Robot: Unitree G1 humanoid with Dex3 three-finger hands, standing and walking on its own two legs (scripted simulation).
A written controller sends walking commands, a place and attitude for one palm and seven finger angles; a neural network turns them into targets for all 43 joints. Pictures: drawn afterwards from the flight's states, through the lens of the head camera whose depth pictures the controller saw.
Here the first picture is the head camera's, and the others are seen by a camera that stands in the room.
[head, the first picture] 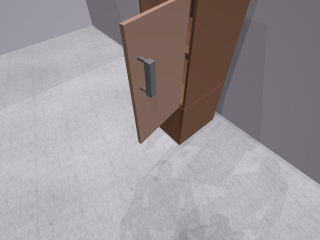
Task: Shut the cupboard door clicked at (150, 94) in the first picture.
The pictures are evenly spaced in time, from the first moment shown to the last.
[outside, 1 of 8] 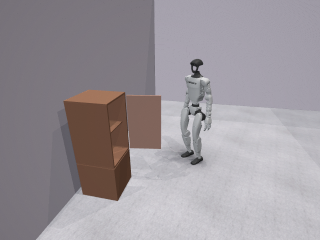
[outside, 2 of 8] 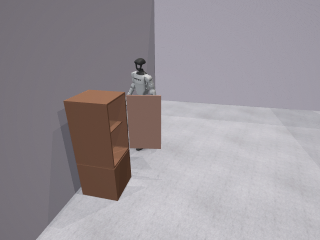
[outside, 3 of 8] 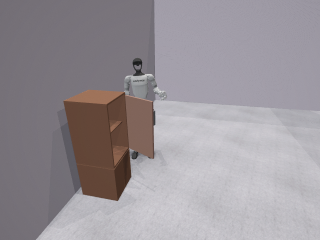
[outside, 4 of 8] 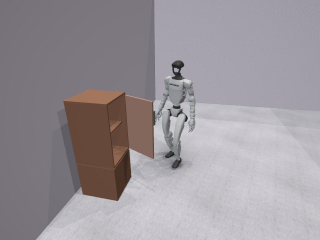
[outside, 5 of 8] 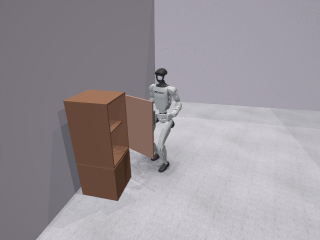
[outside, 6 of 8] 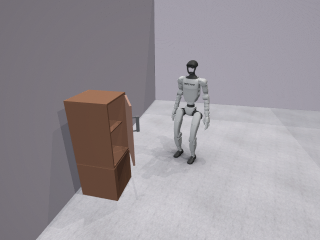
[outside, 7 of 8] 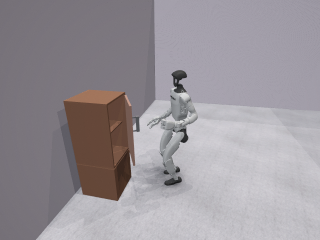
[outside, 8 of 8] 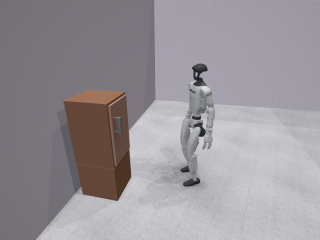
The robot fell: no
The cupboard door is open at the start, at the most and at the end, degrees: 100 100 0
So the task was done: yes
